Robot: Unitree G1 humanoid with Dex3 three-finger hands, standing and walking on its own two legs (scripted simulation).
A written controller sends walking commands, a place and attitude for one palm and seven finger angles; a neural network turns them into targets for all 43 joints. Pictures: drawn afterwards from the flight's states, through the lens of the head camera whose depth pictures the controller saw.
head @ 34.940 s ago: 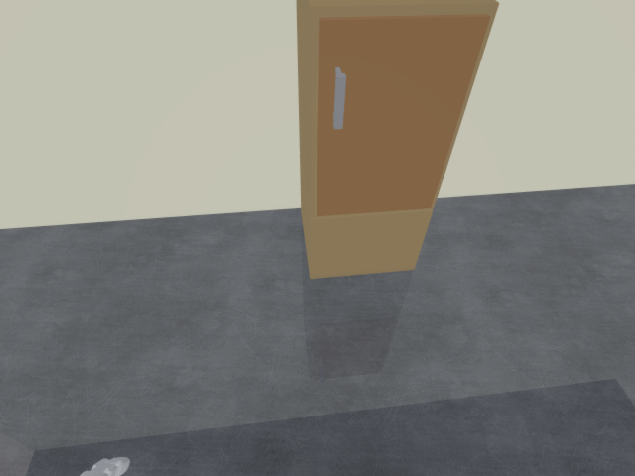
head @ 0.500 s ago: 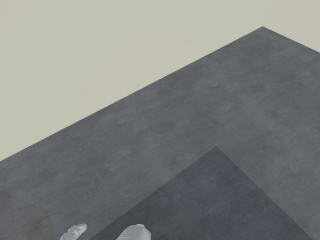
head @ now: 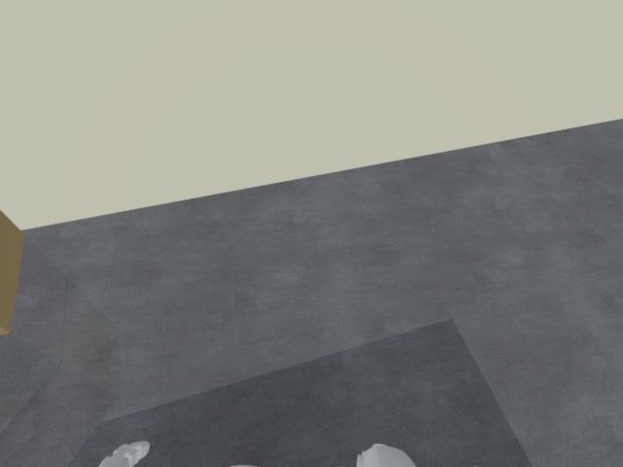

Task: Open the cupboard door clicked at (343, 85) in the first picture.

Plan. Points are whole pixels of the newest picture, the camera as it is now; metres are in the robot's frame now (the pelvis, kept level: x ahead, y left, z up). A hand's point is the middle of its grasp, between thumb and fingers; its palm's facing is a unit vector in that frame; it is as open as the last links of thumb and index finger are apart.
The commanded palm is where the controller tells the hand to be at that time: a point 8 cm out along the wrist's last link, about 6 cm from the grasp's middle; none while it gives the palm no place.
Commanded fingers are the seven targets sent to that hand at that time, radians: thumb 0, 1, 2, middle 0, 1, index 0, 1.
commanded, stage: turn to face it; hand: left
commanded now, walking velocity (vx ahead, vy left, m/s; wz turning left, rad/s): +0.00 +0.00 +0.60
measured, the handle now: out of the picture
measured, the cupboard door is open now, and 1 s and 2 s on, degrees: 48 48 48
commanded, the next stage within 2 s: take the last steps up to it in 1.84 s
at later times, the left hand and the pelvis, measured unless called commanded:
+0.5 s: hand out of the picture +0.00 +0.16 -0.17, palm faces +0.34 -0.92 -0.22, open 7.3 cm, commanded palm none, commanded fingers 0.00 0.90 0.90 -0.20 -0.30 -0.20 -0.30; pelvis +0.01 -0.04 +0.00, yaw +19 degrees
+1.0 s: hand out of the picture +0.02 +0.20 -0.15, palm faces +0.56 -0.78 -0.27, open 7.4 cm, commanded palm none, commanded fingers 0.00 0.90 0.90 -0.20 -0.30 -0.20 -0.30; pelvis +0.03 -0.05 -0.01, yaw +35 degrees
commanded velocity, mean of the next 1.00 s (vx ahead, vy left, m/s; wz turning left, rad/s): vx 0.00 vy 0.00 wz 0.60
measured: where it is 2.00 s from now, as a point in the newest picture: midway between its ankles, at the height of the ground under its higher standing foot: outside the picture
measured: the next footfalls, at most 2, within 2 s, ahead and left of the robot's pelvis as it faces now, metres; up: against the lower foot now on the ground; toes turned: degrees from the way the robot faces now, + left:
right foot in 0.16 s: +0.05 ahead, -0.16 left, +0.00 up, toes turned +4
left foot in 0.56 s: +0.02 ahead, +0.09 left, +0.00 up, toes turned +26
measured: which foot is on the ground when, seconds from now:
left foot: down 0.00-0.16, up 0.18-0.54, down 0.56-1.00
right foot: up 0.00-0.14, down 0.16-0.56, up 0.58-0.98, down 1.00-1.00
